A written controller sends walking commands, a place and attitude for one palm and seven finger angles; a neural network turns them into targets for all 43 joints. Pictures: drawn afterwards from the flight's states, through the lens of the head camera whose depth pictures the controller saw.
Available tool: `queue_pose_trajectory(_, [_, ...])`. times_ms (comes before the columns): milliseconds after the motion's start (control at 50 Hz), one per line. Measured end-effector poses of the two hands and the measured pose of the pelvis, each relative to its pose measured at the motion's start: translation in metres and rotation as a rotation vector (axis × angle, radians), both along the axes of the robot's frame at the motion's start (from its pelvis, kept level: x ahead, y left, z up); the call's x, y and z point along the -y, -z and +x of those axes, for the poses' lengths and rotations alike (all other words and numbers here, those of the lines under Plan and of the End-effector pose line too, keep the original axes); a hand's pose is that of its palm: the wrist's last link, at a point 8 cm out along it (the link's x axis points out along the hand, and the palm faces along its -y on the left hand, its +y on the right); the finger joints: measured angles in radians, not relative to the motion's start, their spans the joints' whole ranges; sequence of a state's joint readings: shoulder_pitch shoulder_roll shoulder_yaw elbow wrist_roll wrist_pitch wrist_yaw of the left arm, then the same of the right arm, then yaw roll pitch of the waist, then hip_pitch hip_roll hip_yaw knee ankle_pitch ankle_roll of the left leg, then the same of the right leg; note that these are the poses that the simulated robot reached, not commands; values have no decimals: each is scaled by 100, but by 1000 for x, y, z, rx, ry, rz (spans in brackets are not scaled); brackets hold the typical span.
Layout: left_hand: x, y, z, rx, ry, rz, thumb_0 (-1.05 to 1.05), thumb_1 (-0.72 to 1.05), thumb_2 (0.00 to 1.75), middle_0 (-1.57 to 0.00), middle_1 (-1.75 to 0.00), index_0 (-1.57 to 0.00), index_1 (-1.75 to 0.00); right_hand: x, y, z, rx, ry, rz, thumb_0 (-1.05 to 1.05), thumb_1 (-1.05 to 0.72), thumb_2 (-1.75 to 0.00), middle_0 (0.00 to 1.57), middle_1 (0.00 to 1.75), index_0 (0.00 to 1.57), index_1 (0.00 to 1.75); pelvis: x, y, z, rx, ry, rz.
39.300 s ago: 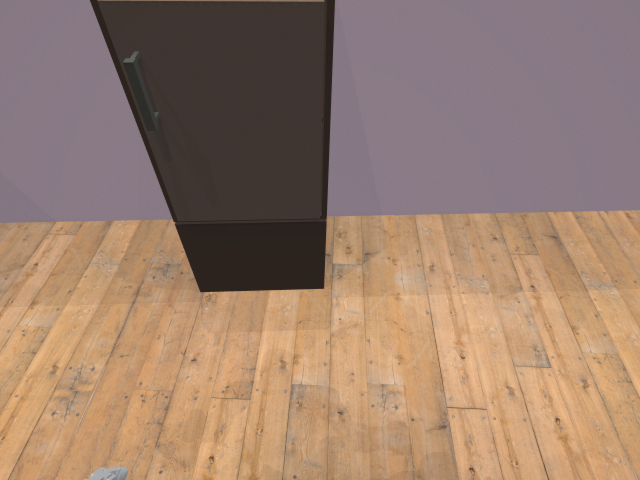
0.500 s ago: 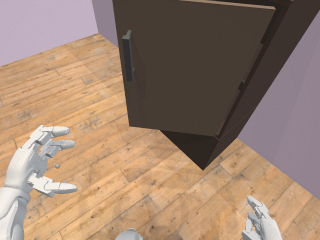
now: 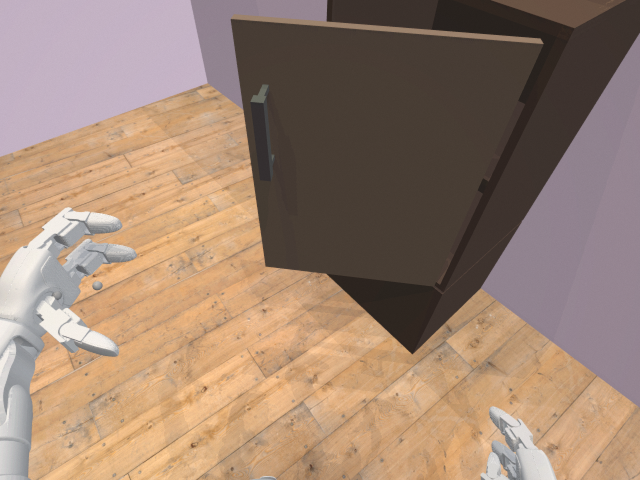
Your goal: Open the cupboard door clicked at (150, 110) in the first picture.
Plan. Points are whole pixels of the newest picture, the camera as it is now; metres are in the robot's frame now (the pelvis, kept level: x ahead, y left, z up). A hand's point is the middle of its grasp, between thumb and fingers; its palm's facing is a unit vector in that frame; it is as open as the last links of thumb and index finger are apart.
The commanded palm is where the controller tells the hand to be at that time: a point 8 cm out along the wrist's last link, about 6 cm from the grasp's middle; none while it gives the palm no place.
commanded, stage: raise the hand with hooked fingers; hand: left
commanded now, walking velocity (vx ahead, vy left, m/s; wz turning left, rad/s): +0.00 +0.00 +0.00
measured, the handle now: (265, 134) +0.62 +0.14 +0.09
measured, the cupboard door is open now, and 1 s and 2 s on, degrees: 41 41 41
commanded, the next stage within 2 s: move the hooked fingers beside the handle in 0.44 s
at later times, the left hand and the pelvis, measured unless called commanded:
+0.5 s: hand (122, 295) +0.28 +0.25 +0.10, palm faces -0.04 -1.00 -0.03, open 14.0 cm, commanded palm +0.26 +0.30 +0.11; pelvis -0.01 -0.02 +0.00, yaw +0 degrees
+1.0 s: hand (161, 238) +0.37 +0.23 +0.10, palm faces -0.06 -1.00 +0.00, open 14.0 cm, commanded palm +0.35 +0.28 +0.10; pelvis +0.00 -0.02 +0.00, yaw -1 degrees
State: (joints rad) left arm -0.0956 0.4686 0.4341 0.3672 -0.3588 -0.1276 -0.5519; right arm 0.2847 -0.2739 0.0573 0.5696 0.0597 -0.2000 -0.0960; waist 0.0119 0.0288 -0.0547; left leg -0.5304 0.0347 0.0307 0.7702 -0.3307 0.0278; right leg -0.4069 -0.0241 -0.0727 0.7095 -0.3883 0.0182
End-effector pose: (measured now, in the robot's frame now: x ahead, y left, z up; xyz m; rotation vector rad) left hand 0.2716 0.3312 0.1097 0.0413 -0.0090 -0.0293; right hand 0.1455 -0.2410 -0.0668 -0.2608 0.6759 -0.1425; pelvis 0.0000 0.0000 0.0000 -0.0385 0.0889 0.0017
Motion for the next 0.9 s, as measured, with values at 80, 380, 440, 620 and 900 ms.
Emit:
queue_pose_trajectory(80, [4, 0, 3, -11, 13, -9, -1, -50, 30, -30, -120, -30, -120, 9, 0, -7, -11, 17, -2, 2, -90, -90, 21, 30, 21, 30, 3, -1, 0, -1, 4, 4])
queue_pose_trajectory(380, [26, 3, -7, -1, 0, -4, -1, -50, 30, -31, -120, -30, -120, 26, 3, -13, -11, 34, 7, 2, -90, -90, 20, 30, 21, 30, 18, -2, -5, 11, 7, 14])
queue_pose_trajectory(440, [28, 3, -7, -10, 3, -8, -1, -50, 30, -31, -120, -30, -120, 27, 4, -11, -5, 31, 13, 2, -90, -90, 20, 30, 21, 30, 21, -2, -5, 12, 6, 16])
queue_pose_trajectory(620, [33, 6, -5, -14, 3, -19, -1, -50, 30, -31, -120, -30, -120, 31, 4, -7, 4, 23, 11, 1, -90, -90, 21, 30, 21, 30, 25, 0, -7, 9, 5, 17])
queue_pose_trajectory(900, [44, 7, 64, -21, 42, -38, -1, -50, 30, -30, -120, -30, -120, 38, 16, -33, -109, 79, -16, 1, -90, -90, 21, 30, 21, 30, 21, 3, -7, -31, 14, 15])
